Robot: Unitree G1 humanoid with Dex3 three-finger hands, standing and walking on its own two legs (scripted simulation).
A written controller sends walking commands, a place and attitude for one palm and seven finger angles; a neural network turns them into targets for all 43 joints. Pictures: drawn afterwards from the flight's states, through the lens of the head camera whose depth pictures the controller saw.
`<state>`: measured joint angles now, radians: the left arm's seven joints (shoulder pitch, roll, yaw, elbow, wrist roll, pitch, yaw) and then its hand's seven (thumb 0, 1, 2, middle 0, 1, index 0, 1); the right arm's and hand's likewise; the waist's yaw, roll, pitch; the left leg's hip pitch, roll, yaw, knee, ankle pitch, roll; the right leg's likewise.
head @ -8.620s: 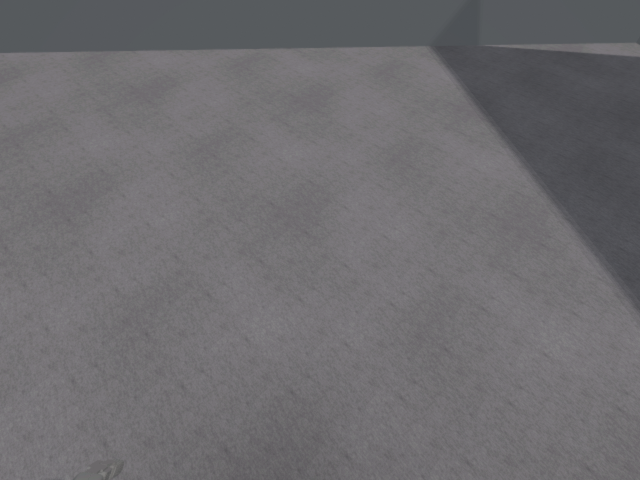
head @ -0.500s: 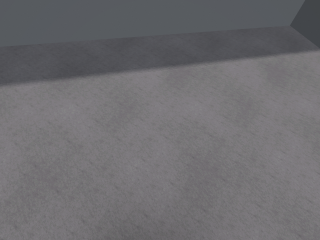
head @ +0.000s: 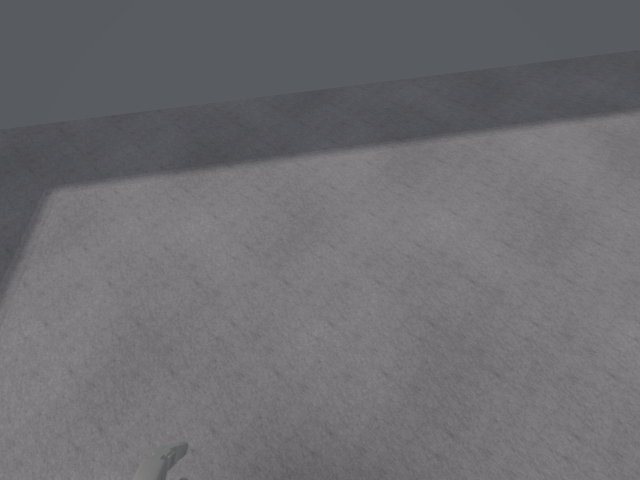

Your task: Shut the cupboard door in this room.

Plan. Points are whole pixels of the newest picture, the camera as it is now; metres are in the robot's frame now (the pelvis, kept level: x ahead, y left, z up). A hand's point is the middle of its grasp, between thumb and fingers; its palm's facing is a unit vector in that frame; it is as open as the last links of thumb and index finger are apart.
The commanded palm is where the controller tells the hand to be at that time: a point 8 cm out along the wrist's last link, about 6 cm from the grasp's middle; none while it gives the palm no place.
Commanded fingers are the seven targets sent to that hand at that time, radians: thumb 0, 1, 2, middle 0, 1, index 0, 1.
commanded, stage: turn or walk to find it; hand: left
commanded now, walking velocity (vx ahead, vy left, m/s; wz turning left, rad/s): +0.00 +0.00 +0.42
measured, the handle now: out of the picture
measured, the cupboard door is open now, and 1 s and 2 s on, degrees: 83 83 83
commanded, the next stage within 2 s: none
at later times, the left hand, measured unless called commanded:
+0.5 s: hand out of the picture -0.08 +0.24 -0.18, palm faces +0.28 -0.93 -0.25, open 7.4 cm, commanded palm none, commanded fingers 0.00 0.90 0.90 -0.20 -0.30 -0.20 -0.30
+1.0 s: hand out of the picture -0.02 +0.22 -0.14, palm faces +0.40 -0.87 -0.27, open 7.4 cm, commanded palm none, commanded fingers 0.00 0.90 0.90 -0.20 -0.30 -0.20 -0.30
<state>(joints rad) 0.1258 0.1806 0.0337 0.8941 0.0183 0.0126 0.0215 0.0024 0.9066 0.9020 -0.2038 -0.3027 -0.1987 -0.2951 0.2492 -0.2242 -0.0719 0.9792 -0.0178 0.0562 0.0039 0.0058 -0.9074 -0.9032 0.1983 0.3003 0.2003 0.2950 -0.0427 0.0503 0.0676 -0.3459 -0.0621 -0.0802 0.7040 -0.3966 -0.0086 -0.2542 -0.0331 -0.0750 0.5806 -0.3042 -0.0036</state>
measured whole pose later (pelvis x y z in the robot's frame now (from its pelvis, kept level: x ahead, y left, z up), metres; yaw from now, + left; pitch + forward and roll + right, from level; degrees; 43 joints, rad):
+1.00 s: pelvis -0.06 +0.00 +0.00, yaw +25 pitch -1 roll +1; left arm 0.14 0.18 0.03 0.89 0.02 0.01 0.02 0.00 0.91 0.90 -0.20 -0.30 -0.20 -0.30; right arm 0.25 -0.23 -0.08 0.98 -0.02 0.07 0.01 0.01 -0.91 -0.90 0.20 0.30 0.20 0.29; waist -0.04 0.05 0.06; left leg -0.40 -0.07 -0.08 0.82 -0.43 -0.01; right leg -0.25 -0.04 -0.08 0.57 -0.30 -0.02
